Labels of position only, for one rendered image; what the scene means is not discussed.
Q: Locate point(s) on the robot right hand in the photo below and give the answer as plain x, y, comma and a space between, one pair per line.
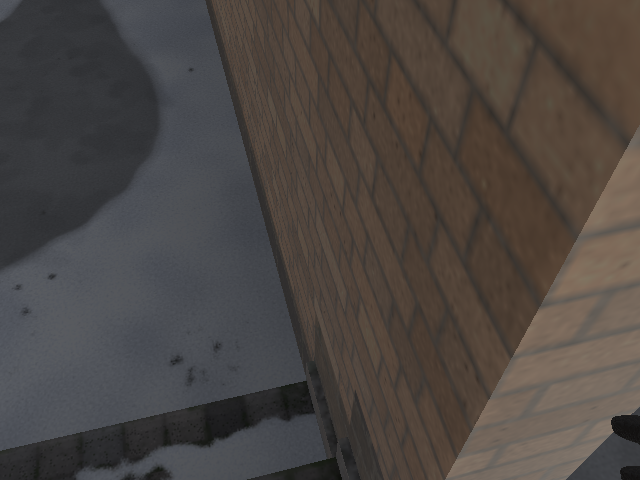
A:
628, 427

